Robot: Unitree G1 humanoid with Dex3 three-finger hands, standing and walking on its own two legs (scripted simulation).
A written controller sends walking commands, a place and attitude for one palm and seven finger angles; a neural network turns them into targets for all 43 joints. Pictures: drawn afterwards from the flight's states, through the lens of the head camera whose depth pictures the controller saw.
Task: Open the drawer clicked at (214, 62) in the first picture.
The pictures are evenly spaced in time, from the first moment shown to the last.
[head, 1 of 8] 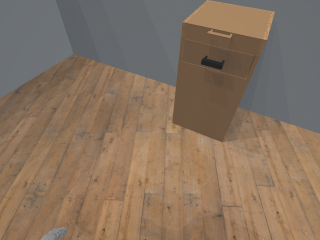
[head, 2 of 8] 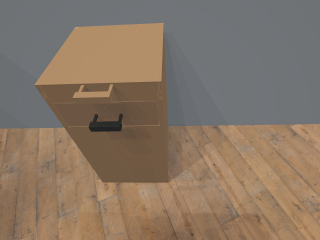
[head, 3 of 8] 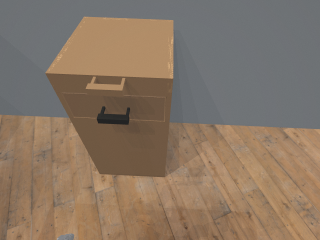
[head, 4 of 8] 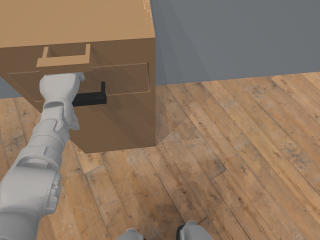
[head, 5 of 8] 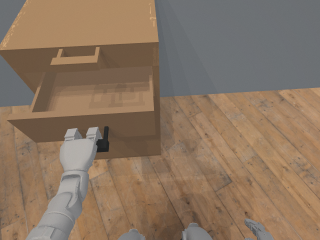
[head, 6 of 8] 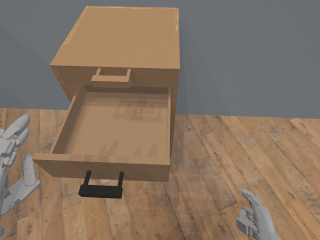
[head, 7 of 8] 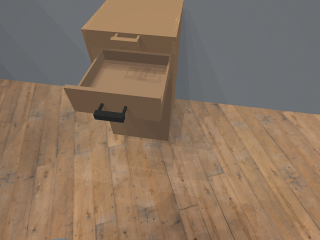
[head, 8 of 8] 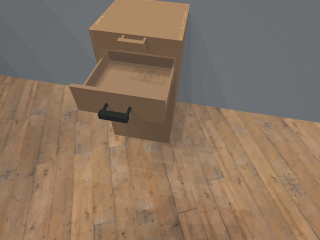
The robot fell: no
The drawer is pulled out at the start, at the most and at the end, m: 0.00 0.30 0.30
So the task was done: yes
